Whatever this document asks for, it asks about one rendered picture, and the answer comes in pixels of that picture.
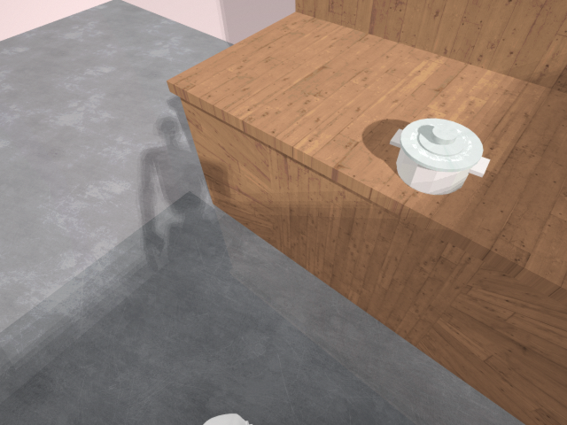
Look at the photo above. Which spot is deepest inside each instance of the table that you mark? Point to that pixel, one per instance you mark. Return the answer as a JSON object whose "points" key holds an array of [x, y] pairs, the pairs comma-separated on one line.
{"points": [[292, 127]]}

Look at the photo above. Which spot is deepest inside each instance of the knob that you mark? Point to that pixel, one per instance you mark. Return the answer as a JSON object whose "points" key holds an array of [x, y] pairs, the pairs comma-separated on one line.
{"points": [[443, 134]]}

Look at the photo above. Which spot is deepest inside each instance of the pot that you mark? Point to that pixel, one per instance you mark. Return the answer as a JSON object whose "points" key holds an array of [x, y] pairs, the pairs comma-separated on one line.
{"points": [[430, 181]]}

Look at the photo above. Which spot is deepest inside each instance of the lid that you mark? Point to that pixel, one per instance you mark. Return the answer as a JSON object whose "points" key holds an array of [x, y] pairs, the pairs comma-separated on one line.
{"points": [[464, 153]]}

